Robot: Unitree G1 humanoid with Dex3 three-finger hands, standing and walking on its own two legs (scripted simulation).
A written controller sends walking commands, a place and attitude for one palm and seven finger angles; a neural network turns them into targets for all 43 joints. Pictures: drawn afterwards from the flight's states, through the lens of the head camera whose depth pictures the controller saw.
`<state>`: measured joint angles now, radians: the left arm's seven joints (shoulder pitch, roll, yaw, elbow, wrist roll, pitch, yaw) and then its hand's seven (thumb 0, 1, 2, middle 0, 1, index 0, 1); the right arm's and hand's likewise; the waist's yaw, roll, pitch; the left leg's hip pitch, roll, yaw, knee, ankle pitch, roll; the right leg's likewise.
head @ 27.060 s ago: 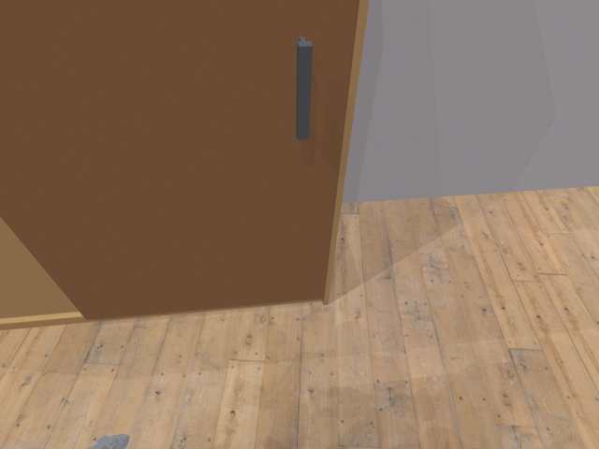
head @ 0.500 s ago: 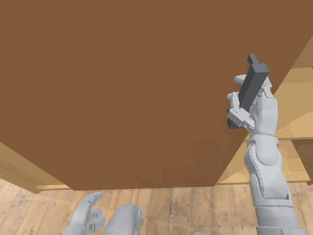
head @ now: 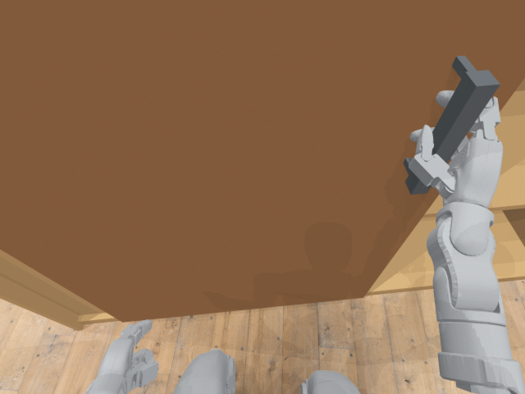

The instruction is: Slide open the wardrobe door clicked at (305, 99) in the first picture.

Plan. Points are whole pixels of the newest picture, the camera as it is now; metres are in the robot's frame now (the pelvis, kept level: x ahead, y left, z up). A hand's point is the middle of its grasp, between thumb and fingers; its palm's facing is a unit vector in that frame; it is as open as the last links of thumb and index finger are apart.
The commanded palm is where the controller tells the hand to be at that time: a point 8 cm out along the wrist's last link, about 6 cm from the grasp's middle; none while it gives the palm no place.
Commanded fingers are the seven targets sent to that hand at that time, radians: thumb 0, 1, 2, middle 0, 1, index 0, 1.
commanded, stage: step sideways, sliding the door along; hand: right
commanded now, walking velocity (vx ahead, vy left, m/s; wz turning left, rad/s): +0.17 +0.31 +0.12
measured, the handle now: (436, 132) +0.40 -0.25 +0.16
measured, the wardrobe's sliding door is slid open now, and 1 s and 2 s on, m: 0.67 0.67 0.67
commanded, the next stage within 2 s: stop walking and hold the door there in 0.06 s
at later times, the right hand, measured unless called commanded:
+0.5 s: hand (431, 159) +0.37 -0.23 +0.15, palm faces +0.66 +0.59 -0.47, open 7.2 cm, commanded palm +0.32 -0.27 +0.11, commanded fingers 0.00 -0.90 -0.90 0.45 1.40 0.45 1.40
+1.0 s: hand (423, 159) +0.37 -0.22 +0.15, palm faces +0.56 +0.78 -0.27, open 6.7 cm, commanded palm +0.32 -0.24 +0.11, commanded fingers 0.00 -0.90 -0.90 0.45 1.40 0.45 1.40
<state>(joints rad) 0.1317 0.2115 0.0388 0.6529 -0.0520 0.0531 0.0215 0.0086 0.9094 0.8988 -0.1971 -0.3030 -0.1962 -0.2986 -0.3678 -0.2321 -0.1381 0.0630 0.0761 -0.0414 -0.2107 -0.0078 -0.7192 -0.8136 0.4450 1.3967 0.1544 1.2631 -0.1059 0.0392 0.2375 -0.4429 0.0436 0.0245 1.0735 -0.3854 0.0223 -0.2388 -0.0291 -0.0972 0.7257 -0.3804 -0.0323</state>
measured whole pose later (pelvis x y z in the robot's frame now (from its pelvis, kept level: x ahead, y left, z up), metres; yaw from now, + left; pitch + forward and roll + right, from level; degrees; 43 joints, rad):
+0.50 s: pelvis +0.08 +0.16 -0.03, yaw +2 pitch -6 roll -2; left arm 0.13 0.31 0.00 0.60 -0.03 -0.07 0.07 0.00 0.90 0.90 -0.20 -0.30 -0.20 -0.30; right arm -0.11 -0.64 -0.59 0.35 0.00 -0.07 -0.12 -0.35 -0.52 -0.76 0.44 1.40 0.25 1.34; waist -0.01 -0.01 0.15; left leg -0.53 0.08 -0.15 0.83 -0.20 -0.05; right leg -0.30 -0.16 0.09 1.14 -0.42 -0.01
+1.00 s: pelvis +0.02 +0.11 +0.02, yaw +10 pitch -1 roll +0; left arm 0.39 0.21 0.00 0.75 -0.04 -0.10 0.05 0.01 0.90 0.90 -0.20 -0.30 -0.20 -0.30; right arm -0.10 -0.53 -0.54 0.52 0.04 -0.16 -0.16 -0.21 -0.63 -0.78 0.37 1.36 0.20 1.35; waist 0.02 0.01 -0.07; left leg -0.25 -0.02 0.07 0.69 -0.38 -0.01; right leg -0.28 -0.02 -0.05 0.52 -0.22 -0.01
